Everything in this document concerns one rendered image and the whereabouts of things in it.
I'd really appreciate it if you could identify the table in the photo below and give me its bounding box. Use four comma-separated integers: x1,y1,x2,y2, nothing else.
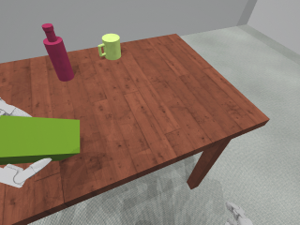
0,34,270,225

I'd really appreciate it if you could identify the sponge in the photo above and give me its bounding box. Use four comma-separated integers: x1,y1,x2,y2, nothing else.
0,115,81,165

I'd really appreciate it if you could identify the right robot hand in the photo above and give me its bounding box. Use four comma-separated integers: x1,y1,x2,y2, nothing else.
225,201,253,225

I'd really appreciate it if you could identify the left robot hand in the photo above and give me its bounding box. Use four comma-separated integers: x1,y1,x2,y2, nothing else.
0,98,52,188

